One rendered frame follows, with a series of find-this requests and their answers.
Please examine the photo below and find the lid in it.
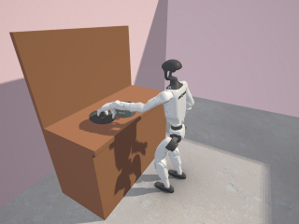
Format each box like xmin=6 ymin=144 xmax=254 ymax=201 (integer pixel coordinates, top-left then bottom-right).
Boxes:
xmin=89 ymin=110 xmax=116 ymax=124

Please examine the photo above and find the right robot forearm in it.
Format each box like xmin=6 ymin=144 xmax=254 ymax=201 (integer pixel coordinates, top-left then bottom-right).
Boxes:
xmin=185 ymin=107 xmax=192 ymax=116

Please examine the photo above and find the robot right upper arm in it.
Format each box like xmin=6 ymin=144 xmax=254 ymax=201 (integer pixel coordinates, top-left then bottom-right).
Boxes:
xmin=179 ymin=80 xmax=194 ymax=108

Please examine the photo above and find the right robot shin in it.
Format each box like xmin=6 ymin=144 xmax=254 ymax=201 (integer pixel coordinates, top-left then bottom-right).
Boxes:
xmin=168 ymin=153 xmax=182 ymax=175

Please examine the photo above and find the left robot forearm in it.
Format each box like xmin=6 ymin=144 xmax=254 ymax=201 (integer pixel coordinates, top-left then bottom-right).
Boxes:
xmin=110 ymin=100 xmax=144 ymax=112

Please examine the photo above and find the left robot hand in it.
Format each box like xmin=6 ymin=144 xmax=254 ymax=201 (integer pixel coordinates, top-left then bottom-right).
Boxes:
xmin=97 ymin=103 xmax=117 ymax=119

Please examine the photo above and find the pot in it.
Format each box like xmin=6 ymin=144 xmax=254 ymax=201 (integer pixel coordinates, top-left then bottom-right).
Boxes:
xmin=115 ymin=101 xmax=136 ymax=118

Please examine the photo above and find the table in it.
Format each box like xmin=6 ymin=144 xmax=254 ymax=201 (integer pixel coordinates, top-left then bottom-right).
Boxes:
xmin=9 ymin=25 xmax=166 ymax=220

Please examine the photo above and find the robot right thigh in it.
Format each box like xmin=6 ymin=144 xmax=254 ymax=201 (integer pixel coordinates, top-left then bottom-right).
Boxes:
xmin=168 ymin=127 xmax=187 ymax=158

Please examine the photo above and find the robot left upper arm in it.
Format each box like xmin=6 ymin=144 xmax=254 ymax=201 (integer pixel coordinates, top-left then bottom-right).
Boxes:
xmin=138 ymin=91 xmax=174 ymax=113

